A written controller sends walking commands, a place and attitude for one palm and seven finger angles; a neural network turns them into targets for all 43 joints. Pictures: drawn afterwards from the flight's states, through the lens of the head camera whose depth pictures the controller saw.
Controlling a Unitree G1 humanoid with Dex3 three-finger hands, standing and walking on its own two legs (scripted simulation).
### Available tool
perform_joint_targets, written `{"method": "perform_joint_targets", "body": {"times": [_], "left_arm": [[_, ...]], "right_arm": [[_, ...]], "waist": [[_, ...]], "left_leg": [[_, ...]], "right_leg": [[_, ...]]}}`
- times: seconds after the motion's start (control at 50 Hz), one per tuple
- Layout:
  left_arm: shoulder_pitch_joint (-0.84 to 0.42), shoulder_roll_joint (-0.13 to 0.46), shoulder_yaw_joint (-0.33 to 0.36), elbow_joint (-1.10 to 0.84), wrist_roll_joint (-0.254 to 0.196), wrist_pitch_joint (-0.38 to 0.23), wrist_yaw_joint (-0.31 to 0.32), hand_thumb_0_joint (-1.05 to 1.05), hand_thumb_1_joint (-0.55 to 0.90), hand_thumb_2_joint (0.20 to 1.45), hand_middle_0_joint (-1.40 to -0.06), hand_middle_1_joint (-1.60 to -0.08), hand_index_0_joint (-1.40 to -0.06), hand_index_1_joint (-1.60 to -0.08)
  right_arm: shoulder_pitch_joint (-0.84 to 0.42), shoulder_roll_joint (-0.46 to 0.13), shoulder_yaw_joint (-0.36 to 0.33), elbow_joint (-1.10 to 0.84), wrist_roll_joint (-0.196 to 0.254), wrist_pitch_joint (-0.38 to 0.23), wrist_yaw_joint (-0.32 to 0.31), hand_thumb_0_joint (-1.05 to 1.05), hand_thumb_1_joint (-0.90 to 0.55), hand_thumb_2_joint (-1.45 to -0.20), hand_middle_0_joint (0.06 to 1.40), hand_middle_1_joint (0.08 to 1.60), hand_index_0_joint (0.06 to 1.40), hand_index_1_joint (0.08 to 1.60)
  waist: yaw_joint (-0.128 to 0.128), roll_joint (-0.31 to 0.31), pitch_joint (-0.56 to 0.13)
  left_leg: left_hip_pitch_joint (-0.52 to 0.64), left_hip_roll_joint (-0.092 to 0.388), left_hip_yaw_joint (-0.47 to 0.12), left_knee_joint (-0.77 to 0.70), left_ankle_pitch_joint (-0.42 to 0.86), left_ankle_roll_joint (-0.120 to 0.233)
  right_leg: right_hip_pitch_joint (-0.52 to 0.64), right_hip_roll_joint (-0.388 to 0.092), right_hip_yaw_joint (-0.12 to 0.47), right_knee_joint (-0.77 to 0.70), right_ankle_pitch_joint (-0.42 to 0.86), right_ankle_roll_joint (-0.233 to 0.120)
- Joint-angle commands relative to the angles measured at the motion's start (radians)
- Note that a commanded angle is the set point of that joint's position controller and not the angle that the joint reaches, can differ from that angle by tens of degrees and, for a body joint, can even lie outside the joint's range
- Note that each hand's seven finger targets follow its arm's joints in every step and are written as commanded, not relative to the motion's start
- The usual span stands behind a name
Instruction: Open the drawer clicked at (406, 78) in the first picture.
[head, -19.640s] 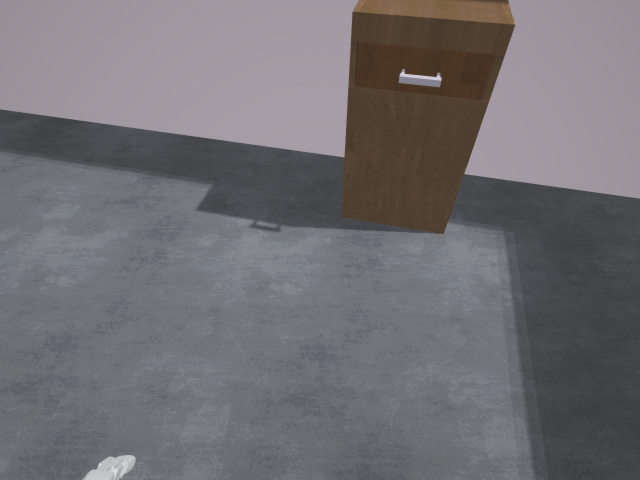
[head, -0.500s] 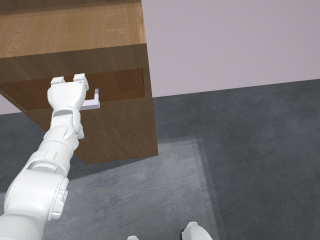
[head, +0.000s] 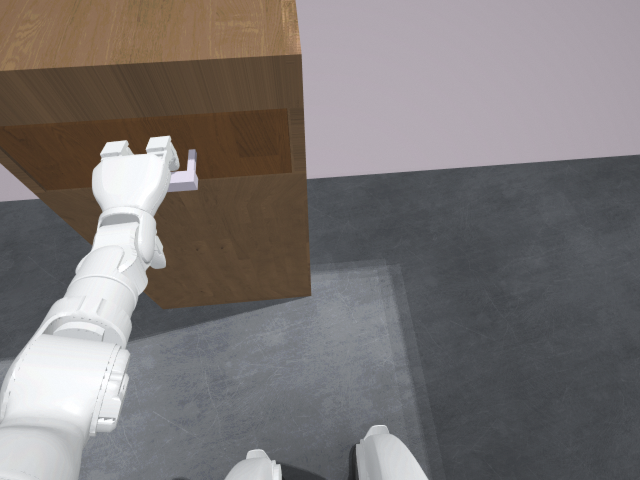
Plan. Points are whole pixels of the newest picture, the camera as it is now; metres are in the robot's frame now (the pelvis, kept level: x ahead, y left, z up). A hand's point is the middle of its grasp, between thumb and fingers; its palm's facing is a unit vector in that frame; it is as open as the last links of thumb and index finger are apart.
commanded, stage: lower the fingers behind the handle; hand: left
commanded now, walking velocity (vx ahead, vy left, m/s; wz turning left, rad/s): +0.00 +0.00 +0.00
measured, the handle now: (154, 171) +0.56 +0.22 -0.02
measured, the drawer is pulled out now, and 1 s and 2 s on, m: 0.00 0.00 0.01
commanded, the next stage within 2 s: close the thumb around the handle in 0.92 s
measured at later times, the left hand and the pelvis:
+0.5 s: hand (158, 214) +0.49 +0.21 -0.03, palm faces -0.05 -0.01 -1.00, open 14.0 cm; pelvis -0.01 +0.01 -0.02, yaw +0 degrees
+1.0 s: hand (158, 211) +0.50 +0.21 -0.04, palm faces -0.08 -0.02 -1.00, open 13.8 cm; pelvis +0.00 +0.00 -0.02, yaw +0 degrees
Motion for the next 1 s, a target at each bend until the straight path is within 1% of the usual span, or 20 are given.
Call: {"method": "perform_joint_targets", "body": {"times": [0.0,0.08,0.16,0.18,0.22,0.26,0.32,0.4,0.46,0.5,0.56,0.6,0.66,0.68,0.74,0.76,0.78,0.9,0.94,0.98], "left_arm": [[-0.418,0.284,0.04,-0.103,-0.008,-0.006,-0.009,0.0,-0.5,0.3,-0.3,-1.2,-0.3,-1.2],[-0.358,0.294,0.055,-0.113,-0.005,-0.057,-0.034,0.0,-0.5,0.3,-0.3,-1.2,-0.3,-1.2],[-0.332,0.233,0.032,-0.126,0.0,-0.102,-0.027,0.0,-0.5,0.3,-0.3,-1.2,-0.3,-1.2],[-0.332,0.247,0.046,-0.126,0.0,-0.104,-0.02,0.0,-0.5,0.3,-0.3,-1.2,-0.3,-1.2],[-0.333,0.241,0.046,-0.113,0.001,-0.096,0.0,0.0,-0.5,0.3,-0.3,-1.2,-0.3,-1.2],[-0.345,0.22,0.03,-0.11,0.012,-0.084,0.019,0.0,-0.5,0.3,-0.3,-1.2,-0.3,-1.2],[-0.361,0.246,0.053,-0.105,0.018,-0.053,0.041,0.0,-0.5,0.3,-0.3,-1.2,-0.3,-1.2],[-0.419,0.216,0.022,-0.123,0.017,-0.03,0.042,0.0,-0.5,0.3,-0.3,-1.2,-0.3,-1.2],[-0.439,0.247,0.04,-0.14,0.014,-0.028,0.037,0.0,-0.5,0.3,-0.3,-1.2,-0.3,-1.2],[-0.45,0.245,0.038,-0.151,0.02,-0.035,0.036,0.0,-0.5,0.3,-0.3,-1.2,-0.3,-1.2],[-0.441,0.266,0.064,-0.199,0.017,-0.049,0.044,0.0,-0.5,0.3,-0.3,-1.2,-0.3,-1.2],[-0.421,0.242,0.044,-0.159,0.021,-0.032,0.046,0.0,-0.5,0.3,-0.3,-1.2,-0.3,-1.2],[-0.428,0.234,0.04,-0.152,0.011,-0.025,0.047,0.0,-0.5,0.3,-0.3,-1.2,-0.3,-1.2],[-0.438,0.277,0.069,-0.161,0.009,-0.023,0.049,0.0,-0.5,0.3,-0.3,-1.2,-0.3,-1.2],[-0.43,0.291,0.074,-0.164,0.001,-0.018,0.039,0.0,-0.5,0.3,-0.3,-1.2,-0.3,-1.2],[-0.424,0.278,0.062,-0.158,0.003,-0.02,0.037,0.0,-0.5,0.3,-0.3,-1.2,-0.3,-1.2],[-0.406,0.306,0.085,-0.154,0.0,-0.021,0.032,0.0,-0.5,0.3,-0.3,-1.2,-0.3,-1.2],[-0.385,0.283,0.065,-0.16,-0.001,-0.04,0.011,0.0,-0.5,0.3,-0.3,-1.2,-0.3,-1.2],[-0.393,0.287,0.073,-0.178,-0.004,-0.054,0.011,0.0,-0.5,0.3,-0.3,-1.2,-0.3,-1.2],[-0.352,0.289,0.082,-0.182,-0.005,-0.061,0.012,0.0,-0.5,0.3,-0.3,-1.2,-0.3,-1.2]], "right_arm": [[0.152,-0.171,-0.036,-0.034,0.004,-0.02,-0.026,0.0,-0.9,-0.9,0.2,0.3,0.2,0.3],[0.156,-0.168,-0.033,-0.052,0.0,-0.028,-0.028,0.0,-0.9,-0.9,0.2,0.3,0.2,0.3],[0.174,-0.162,-0.044,-0.055,-0.004,-0.039,-0.021,0.0,-0.9,-0.9,0.2,0.3,0.2,0.3],[0.175,-0.165,-0.045,-0.051,-0.004,-0.039,-0.019,0.0,-0.9,-0.9,0.2,0.3,0.2,0.3],[0.18,-0.168,-0.048,-0.05,-0.005,-0.04,-0.015,0.0,-0.9,-0.9,0.2,0.3,0.2,0.3],[0.185,-0.169,-0.052,-0.043,-0.007,-0.043,-0.009,0.0,-0.9,-0.9,0.2,0.3,0.2,0.3],[0.191,-0.176,-0.053,-0.034,-0.008,-0.04,-0.002,0.0,-0.9,-0.9,0.2,0.3,0.2,0.3],[0.192,-0.173,-0.054,-0.031,-0.008,-0.04,-0.001,0.0,-0.9,-0.9,0.2,0.3,0.2,0.3],[0.19,-0.176,-0.051,-0.027,-0.012,-0.04,-0.004,0.0,-0.9,-0.9,0.2,0.3,0.2,0.3],[0.188,-0.172,-0.048,-0.027,-0.013,-0.043,-0.007,0.0,-0.9,-0.9,0.2,0.3,0.2,0.3],[0.188,-0.172,-0.05,-0.032,-0.018,-0.042,-0.005,0.0,-0.9,-0.9,0.2,0.3,0.2,0.3],[0.185,-0.169,-0.046,-0.03,-0.015,-0.04,-0.005,0.0,-0.9,-0.9,0.2,0.3,0.2,0.3],[0.189,-0.171,-0.047,-0.027,-0.014,-0.04,-0.002,0.0,-0.9,-0.9,0.2,0.3,0.2,0.3],[0.189,-0.175,-0.044,-0.025,-0.013,-0.038,-0.004,0.0,-0.9,-0.9,0.2,0.3,0.2,0.3],[0.186,-0.173,-0.041,-0.03,-0.014,-0.035,-0.004,0.0,-0.9,-0.9,0.2,0.3,0.2,0.3],[0.19,-0.169,-0.042,-0.028,-0.013,-0.037,-0.007,0.0,-0.9,-0.9,0.2,0.3,0.2,0.3],[0.191,-0.174,-0.04,-0.025,-0.012,-0.034,-0.006,0.0,-0.9,-0.9,0.2,0.3,0.2,0.3],[0.187,-0.168,-0.041,-0.032,-0.009,-0.033,-0.01,0.0,-0.9,-0.9,0.2,0.3,0.2,0.3],[0.189,-0.168,-0.045,-0.031,-0.012,-0.035,-0.011,0.0,-0.9,-0.9,0.2,0.3,0.2,0.3],[0.19,-0.168,-0.044,-0.035,-0.012,-0.034,-0.011,0.0,-0.9,-0.9,0.2,0.3,0.2,0.3]], "waist": [[-0.031,-0.052,-0.368],[-0.005,-0.018,-0.404],[-0.013,-0.011,-0.419],[-0.01,-0.02,-0.412],[-0.02,-0.038,-0.411],[-0.02,0.002,-0.419],[-0.019,-0.009,-0.457],[-0.034,0.02,-0.482],[-0.04,0.036,-0.511],[-0.039,0.044,-0.501],[-0.023,0.07,-0.559],[-0.034,0.044,-0.506],[-0.04,0.034,-0.49],[-0.037,0.022,-0.487],[-0.03,0.028,-0.525],[-0.038,0.012,-0.521],[-0.026,0.014,-0.512],[-0.027,0.013,-0.497],[-0.029,0.01,-0.52],[-0.016,0.018,-0.523]], "left_leg": [[0.12,-0.039,-0.003,-0.094,0.253,0.034],[0.104,-0.039,0.002,-0.066,0.272,0.033],[0.114,-0.029,-0.008,-0.033,0.313,0.028],[0.097,-0.03,-0.009,-0.023,0.306,0.027],[0.081,-0.028,-0.012,-0.015,0.297,0.027],[0.099,-0.026,-0.017,-0.009,0.307,0.022],[0.106,-0.024,-0.022,0.003,0.329,0.02],[0.131,-0.021,-0.034,0.012,0.345,0.016],[0.141,-0.019,-0.036,0.026,0.359,0.016],[0.128,-0.019,-0.039,0.032,0.359,0.016],[0.172,-0.016,-0.043,0.041,0.416,0.012],[0.139,-0.016,-0.041,0.039,0.399,0.013],[0.125,-0.017,-0.04,0.037,0.378,0.016],[0.114,-0.017,-0.037,0.037,0.371,0.019],[0.102,-0.026,-0.029,0.037,0.368,0.022],[0.097,-0.025,-0.026,0.039,0.368,0.026],[0.092,-0.025,-0.024,0.038,0.374,0.025],[0.085,-0.026,-0.019,0.042,0.374,0.026],[0.092,-0.027,-0.02,0.047,0.383,0.027],[0.093,-0.026,-0.017,0.047,0.402,0.026]], "right_leg": [[0.32,0.037,0.001,-0.097,0.224,-0.025],[0.299,0.038,0.003,-0.062,0.237,-0.033],[0.233,0.043,-0.012,-0.026,0.242,-0.037],[0.221,0.043,-0.011,-0.02,0.235,-0.038],[0.205,0.044,-0.014,-0.012,0.224,-0.036],[0.167,0.044,-0.02,-0.002,0.211,-0.039],[0.168,0.046,-0.023,0.011,0.221,-0.039],[0.144,0.045,-0.028,0.022,0.217,-0.038],[0.137,0.044,-0.027,0.034,0.225,-0.037],[0.128,0.044,-0.029,0.043,0.224,-0.038],[0.14,0.045,-0.031,0.054,0.249,-0.038],[0.135,0.046,-0.032,0.048,0.246,-0.037],[0.136,0.047,-0.032,0.043,0.239,-0.036],[0.15,0.047,-0.028,0.042,0.246,-0.035],[0.196,0.045,-0.02,0.044,0.273,-0.035],[0.202,0.044,-0.019,0.039,0.281,-0.032],[0.21,0.043,-0.017,0.041,0.291,-0.032],[0.212,0.044,-0.014,0.039,0.299,-0.031],[0.218,0.044,-0.012,0.042,0.31,-0.032],[0.226,0.043,-0.012,0.046,0.327,-0.031]]}}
